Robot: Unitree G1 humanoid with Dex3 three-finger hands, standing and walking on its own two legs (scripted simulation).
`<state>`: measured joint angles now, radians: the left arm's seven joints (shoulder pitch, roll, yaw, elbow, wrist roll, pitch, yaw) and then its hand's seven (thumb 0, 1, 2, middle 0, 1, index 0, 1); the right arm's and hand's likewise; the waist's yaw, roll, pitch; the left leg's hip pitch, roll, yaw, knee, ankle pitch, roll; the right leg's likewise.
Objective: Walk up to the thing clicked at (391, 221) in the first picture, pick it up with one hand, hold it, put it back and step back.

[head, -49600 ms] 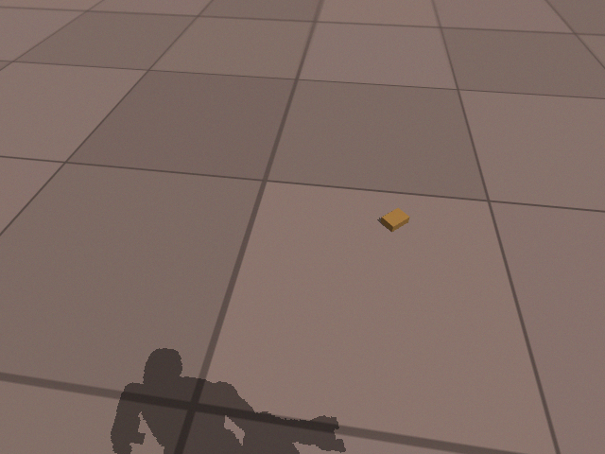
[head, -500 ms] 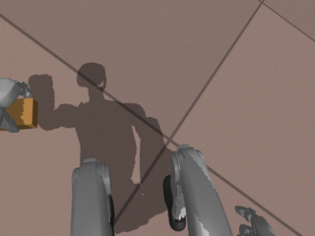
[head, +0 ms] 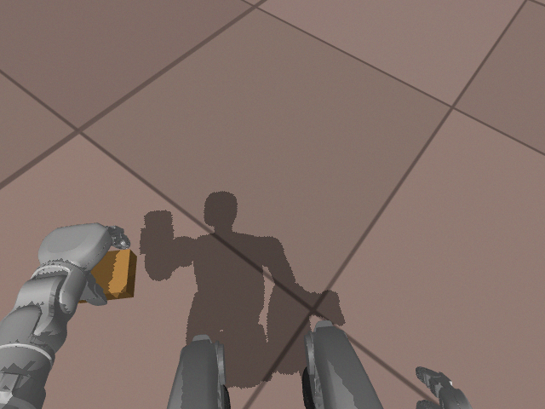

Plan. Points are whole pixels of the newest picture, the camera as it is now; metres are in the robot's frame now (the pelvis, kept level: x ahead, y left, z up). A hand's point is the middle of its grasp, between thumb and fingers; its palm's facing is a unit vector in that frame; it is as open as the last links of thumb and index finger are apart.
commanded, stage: lift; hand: left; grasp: from above
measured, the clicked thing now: (100, 276) +0.37 +0.27 -0.13
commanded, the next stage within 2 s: hold in 0.60 s
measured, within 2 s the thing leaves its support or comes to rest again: neither
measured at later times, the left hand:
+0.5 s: hand (76, 247) +0.35 +0.23 +0.04, palm faces -0.45 -0.07 -0.89, open 9.5 cm
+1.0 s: hand (61, 215) +0.37 +0.23 +0.09, palm faces -0.48 -0.05 -0.87, open 9.4 cm
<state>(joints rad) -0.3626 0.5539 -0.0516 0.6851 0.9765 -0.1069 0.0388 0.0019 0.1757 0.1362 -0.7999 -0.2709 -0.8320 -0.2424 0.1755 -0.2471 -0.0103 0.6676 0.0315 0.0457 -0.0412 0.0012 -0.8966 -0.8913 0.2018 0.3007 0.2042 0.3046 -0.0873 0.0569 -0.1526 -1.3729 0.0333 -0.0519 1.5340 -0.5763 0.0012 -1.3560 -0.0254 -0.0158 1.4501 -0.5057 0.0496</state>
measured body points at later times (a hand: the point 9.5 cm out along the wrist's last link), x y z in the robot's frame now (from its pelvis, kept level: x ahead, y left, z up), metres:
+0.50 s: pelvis +0.03 -0.01 +0.11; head +0.09 -0.01 +0.56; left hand +0.37 +0.23 +0.09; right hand +0.13 -0.28 -0.01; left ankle +0.07 +0.12 -0.56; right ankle +0.09 -0.15 -0.56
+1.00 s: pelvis +0.07 +0.00 +0.15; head +0.11 -0.01 +0.60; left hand +0.39 +0.23 +0.14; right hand +0.19 -0.27 +0.03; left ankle +0.07 +0.12 -0.56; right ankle +0.09 -0.15 -0.56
